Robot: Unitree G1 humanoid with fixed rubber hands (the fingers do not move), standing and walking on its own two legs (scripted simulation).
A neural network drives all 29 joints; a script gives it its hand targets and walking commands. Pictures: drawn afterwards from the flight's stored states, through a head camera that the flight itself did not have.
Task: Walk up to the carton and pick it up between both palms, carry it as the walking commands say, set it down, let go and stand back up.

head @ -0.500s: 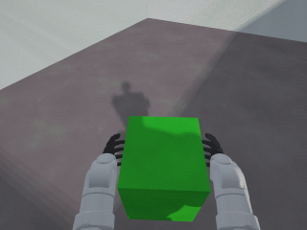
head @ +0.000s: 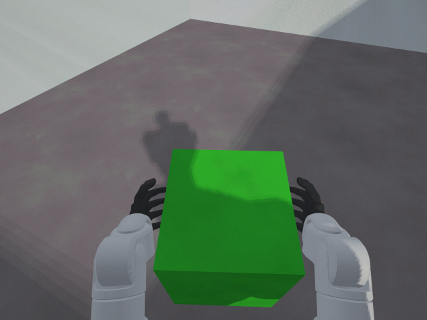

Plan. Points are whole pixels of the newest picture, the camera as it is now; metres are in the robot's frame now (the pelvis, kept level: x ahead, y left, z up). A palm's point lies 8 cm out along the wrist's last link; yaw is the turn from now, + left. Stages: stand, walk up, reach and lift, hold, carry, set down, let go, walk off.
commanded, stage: carry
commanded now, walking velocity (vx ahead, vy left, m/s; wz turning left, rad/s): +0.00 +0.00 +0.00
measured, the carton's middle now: (224, 232) +0.28 +0.00 +0.03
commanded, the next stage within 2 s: none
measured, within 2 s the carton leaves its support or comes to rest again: neither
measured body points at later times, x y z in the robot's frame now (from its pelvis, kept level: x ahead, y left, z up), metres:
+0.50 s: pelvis +0.00 +0.01 +0.00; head -0.04 +0.01 +0.45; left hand +0.26 +0.15 +0.09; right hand +0.26 -0.14 +0.09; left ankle +0.05 +0.12 -0.73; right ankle +0.06 -0.13 -0.72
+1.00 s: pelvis -0.02 -0.06 +0.00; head -0.01 -0.04 +0.45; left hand +0.26 +0.02 +0.07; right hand +0.19 -0.27 +0.08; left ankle +0.00 +0.05 -0.73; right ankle -0.02 -0.16 -0.67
